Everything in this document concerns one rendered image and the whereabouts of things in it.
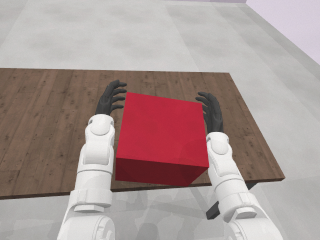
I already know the left robot upper arm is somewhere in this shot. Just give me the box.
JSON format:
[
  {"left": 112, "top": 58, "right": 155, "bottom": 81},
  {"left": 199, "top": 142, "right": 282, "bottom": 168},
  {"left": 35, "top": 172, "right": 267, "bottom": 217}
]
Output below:
[{"left": 58, "top": 215, "right": 115, "bottom": 240}]

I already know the carton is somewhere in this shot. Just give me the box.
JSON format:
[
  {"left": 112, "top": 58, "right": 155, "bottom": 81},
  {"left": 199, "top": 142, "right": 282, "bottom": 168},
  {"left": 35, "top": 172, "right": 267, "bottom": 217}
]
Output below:
[{"left": 115, "top": 92, "right": 210, "bottom": 187}]

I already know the robot left hand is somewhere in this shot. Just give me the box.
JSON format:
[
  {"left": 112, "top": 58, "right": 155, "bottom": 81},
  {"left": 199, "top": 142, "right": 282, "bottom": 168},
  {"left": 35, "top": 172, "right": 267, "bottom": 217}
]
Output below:
[{"left": 95, "top": 79, "right": 127, "bottom": 116}]

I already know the robot left forearm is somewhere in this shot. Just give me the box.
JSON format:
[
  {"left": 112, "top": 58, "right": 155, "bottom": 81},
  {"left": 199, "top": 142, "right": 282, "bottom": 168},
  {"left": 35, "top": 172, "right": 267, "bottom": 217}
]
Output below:
[{"left": 57, "top": 114, "right": 115, "bottom": 240}]

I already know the right robot upper arm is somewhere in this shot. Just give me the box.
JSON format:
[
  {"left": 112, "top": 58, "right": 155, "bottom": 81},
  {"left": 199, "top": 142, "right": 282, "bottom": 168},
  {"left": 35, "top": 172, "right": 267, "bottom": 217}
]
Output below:
[{"left": 224, "top": 217, "right": 282, "bottom": 240}]

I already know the table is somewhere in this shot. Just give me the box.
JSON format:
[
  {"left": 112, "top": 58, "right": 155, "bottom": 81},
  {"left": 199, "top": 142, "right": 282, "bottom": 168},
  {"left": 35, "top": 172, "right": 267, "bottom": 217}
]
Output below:
[{"left": 0, "top": 68, "right": 286, "bottom": 220}]

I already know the robot right hand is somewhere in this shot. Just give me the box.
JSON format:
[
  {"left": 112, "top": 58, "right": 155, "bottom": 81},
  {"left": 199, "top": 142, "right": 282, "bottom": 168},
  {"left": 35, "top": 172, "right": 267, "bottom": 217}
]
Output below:
[{"left": 195, "top": 91, "right": 224, "bottom": 134}]

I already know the robot right forearm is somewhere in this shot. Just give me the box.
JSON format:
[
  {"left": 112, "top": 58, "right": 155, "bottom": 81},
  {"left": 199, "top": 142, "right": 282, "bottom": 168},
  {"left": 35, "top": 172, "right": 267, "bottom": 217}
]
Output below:
[{"left": 206, "top": 132, "right": 283, "bottom": 240}]

